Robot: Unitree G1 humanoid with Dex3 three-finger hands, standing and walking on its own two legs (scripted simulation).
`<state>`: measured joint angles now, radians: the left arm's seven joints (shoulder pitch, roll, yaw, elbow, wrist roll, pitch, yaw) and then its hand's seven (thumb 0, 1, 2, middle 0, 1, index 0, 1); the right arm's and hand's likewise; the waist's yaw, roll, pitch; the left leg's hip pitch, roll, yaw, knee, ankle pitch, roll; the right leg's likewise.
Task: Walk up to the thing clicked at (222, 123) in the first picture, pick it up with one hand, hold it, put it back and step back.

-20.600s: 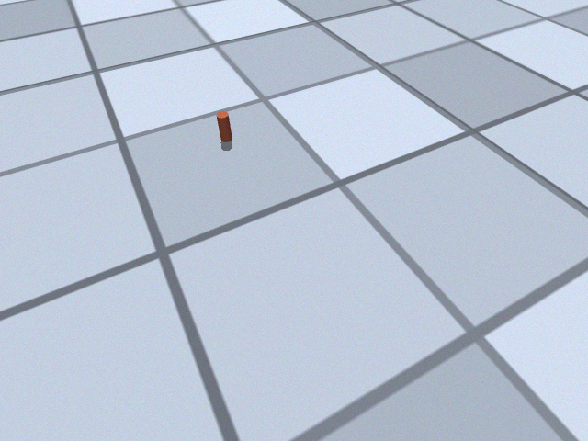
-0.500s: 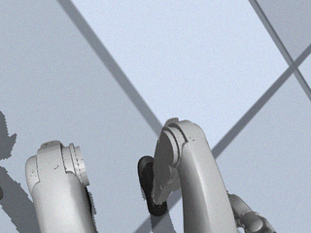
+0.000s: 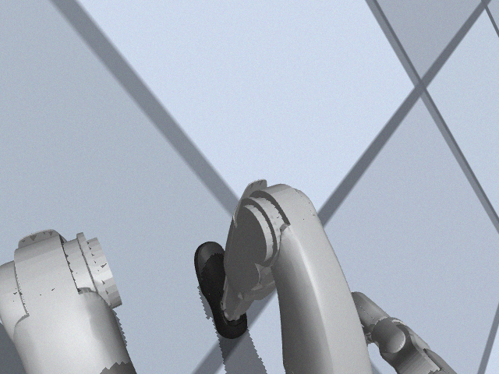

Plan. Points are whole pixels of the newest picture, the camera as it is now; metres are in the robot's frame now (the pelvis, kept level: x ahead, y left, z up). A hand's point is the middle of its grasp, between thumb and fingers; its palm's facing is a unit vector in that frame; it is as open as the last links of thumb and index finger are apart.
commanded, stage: lower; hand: left
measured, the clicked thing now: out of the picture +0.45 +0.38 -0.16
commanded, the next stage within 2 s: loosen in 0.60 s
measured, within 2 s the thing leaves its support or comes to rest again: rests again in 0.98 s
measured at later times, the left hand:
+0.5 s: hand out of the picture +0.45 +0.38 -0.18, palm faces +0.60 -0.80 -0.02, open 9.5 cm
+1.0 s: hand out of the picture +0.45 +0.39 -0.18, palm faces +0.60 -0.80 -0.01, open 9.5 cm
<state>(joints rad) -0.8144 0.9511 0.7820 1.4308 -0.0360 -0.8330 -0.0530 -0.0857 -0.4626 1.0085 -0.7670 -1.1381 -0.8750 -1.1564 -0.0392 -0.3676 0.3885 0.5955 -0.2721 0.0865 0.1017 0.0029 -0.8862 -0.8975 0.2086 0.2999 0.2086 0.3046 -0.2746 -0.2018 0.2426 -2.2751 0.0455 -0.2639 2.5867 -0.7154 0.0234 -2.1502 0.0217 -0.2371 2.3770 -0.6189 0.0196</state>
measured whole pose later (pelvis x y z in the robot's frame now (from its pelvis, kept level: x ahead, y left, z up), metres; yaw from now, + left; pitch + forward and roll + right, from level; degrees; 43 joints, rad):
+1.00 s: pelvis -0.01 +0.01 +0.00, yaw -3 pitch +15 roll -19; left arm -0.81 1.11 0.74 1.53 -0.07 -0.95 -0.04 -0.03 -0.28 0.68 -0.82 -0.87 -0.91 -0.85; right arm -0.17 -0.39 0.56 0.51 -0.34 0.11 0.07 0.00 -0.88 -0.89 0.21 0.30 0.21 0.31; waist -0.27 -0.30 0.34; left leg -2.22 0.06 -0.35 2.64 -0.75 0.03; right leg -2.07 0.06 -0.30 2.35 -0.60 0.05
